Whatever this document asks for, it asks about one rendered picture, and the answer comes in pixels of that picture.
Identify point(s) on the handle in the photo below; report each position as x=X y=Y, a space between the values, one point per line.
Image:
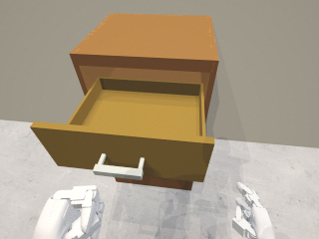
x=119 y=171

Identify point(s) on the drawer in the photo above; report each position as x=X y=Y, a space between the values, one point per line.
x=129 y=119

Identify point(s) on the cabinet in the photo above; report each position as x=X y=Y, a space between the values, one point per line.
x=156 y=47

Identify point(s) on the robot right hand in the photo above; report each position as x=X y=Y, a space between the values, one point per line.
x=256 y=223

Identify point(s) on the robot left hand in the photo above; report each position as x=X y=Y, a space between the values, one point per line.
x=79 y=208

